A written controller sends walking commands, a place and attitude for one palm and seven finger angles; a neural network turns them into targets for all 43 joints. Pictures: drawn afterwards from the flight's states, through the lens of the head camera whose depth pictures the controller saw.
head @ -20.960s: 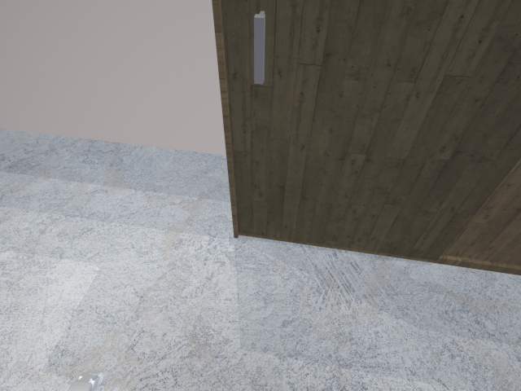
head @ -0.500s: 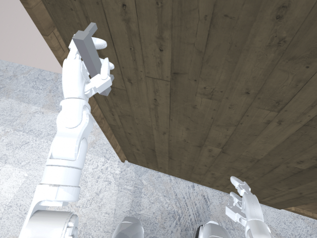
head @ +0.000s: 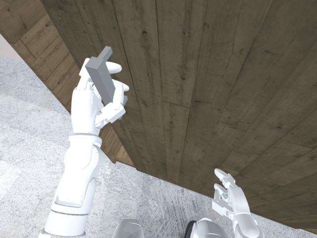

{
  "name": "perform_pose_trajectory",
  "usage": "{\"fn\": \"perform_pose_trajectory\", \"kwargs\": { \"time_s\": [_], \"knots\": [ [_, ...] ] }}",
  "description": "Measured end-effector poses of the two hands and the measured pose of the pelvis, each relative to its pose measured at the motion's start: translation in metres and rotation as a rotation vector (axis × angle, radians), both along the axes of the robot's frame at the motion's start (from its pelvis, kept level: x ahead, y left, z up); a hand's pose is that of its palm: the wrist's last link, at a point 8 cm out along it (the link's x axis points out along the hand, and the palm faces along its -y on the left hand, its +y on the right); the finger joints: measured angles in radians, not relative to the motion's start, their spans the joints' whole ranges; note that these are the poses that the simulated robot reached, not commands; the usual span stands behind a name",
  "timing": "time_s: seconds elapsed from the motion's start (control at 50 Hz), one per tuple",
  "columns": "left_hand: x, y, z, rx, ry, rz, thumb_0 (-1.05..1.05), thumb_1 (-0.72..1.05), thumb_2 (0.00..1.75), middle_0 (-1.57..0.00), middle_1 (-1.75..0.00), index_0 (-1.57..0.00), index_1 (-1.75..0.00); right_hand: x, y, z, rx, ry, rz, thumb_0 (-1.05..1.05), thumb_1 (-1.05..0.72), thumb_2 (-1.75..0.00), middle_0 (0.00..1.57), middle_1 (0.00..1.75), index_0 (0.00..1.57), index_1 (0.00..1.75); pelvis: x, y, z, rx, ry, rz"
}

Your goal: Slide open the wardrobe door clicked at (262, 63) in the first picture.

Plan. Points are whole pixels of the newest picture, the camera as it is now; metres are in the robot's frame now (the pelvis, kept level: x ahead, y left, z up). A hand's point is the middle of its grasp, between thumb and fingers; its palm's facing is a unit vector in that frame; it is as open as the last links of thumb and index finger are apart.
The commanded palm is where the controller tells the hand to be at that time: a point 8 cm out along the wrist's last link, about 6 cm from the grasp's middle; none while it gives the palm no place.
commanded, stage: step sideways, sliding the door along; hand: left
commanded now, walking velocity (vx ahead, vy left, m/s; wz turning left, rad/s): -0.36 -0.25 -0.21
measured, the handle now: (112, 86) +0.36 +0.17 +0.16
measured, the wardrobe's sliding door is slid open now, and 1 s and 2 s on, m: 0.16 0.43 0.51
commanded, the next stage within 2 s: stop walking and hold the door there in 1.82 s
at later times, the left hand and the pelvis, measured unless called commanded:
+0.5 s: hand (185, 128) +0.29 +0.02 +0.16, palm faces +0.00 -1.00 -0.02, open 6.1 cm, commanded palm +0.26 +0.00 +0.15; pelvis -0.06 -0.07 +0.02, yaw -8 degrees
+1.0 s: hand (267, 153) +0.27 -0.12 +0.16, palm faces +0.01 -1.00 -0.02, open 6.1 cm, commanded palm +0.24 -0.13 +0.15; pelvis -0.12 -0.21 +0.02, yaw -8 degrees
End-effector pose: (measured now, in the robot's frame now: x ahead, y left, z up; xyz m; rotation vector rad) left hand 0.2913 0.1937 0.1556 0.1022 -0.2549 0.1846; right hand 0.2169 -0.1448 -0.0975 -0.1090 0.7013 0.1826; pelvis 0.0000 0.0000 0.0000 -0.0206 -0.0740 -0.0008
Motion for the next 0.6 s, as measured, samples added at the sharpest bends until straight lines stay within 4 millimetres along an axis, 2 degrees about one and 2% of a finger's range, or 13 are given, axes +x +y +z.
{"fn": "perform_pose_trajectory", "kwargs": {
  "time_s": [0.06,0.14,0.18,0.26,0.36,0.44,0.5,0.6],
  "knots": [
    [-0.003,-0.016,0.000,-0.008,0.008,0.011,0.00,0.71,0.83,-0.47,-1.41,-0.25,-1.37,0.011,-0.019,0.002,-0.017,-0.016,-0.016,0.01,-0.90,-0.90,0.20,0.30,0.20,0.30,-0.007,-0.011,0.003,0.023,0.028,-0.008],
    [-0.007,-0.037,0.000,-0.033,0.016,-0.028,0.00,0.72,0.82,-0.46,-1.41,-0.26,-1.37,0.001,-0.046,0.012,-0.065,-0.002,-0.047,0.01,-0.90,-0.90,0.20,0.30,0.22,0.32,-0.023,-0.016,0.014,0.062,0.065,-0.023],
    [-0.008,-0.047,0.000,-0.040,0.009,-0.066,0.01,0.73,0.81,-0.46,-1.40,-0.25,-1.37,-0.009,-0.058,0.016,-0.093,0.003,-0.081,0.01,-0.90,-0.90,0.20,0.30,0.22,0.32,-0.030,-0.015,0.015,0.063,0.074,-0.024],
    [-0.010,-0.064,-0.003,-0.040,-0.028,-0.173,0.01,0.75,0.81,-0.45,-1.40,-0.20,-1.31,-0.034,-0.079,0.014,-0.146,-0.004,-0.153,0.01,-0.91,-0.90,0.20,0.30,0.21,0.31,-0.041,-0.011,0.003,0.031,0.057,-0.026],
    [-0.014,-0.090,-0.002,-0.062,-0.008,-0.217,0.01,0.76,0.81,-0.41,-1.40,-0.21,-1.31,-0.072,-0.093,0.021,-0.157,0.070,-0.165,0.01,-0.91,-0.90,0.19,0.30,0.20,0.31,-0.046,-0.027,0.013,0.002,0.045,-0.069],
    [-0.017,-0.109,0.000,-0.068,0.022,-0.222,0.02,0.75,0.82,-0.40,-1.40,-0.25,-1.35,-0.092,-0.108,0.025,-0.136,0.112,-0.175,0.01,-0.90,-0.90,0.20,0.30,0.20,0.30,-0.051,-0.047,0.022,-0.030,0.052,-0.126],
    [-0.019,-0.125,0.000,-0.064,0.025,-0.197,0.02,0.74,0.83,-0.40,-1.40,-0.26,-1.37,-0.100,-0.123,0.025,-0.110,0.105,-0.181,0.01,-0.90,-0.90,0.20,0.30,0.20,0.30,-0.056,-0.070,0.023,-0.040,0.049,-0.145],
    [-0.025,-0.152,0.000,-0.005,0.001,-0.101,-0.01,0.74,0.85,-0.42,-1.40,-0.20,-1.37,-0.100,-0.162,0.012,-0.045,0.035,-0.183,0.01,-0.90,-0.90,0.20,0.30,0.20,0.30,-0.069,-0.121,0.006,-0.010,0.038,-0.134]
  ]
}}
